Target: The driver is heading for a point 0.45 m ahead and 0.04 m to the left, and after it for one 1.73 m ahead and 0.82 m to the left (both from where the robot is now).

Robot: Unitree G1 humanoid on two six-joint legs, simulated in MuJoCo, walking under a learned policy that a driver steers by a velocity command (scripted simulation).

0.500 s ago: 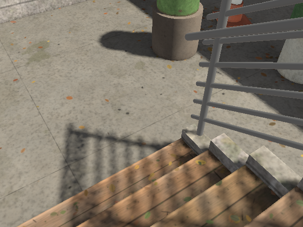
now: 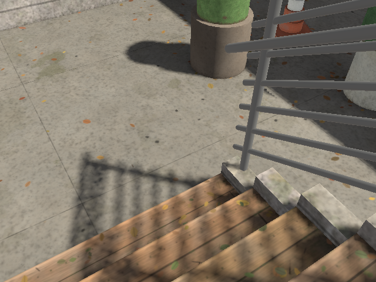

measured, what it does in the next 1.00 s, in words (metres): climbs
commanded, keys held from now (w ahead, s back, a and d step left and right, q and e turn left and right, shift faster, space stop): no key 0.16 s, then s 0.40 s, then no key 0.24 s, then w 0.20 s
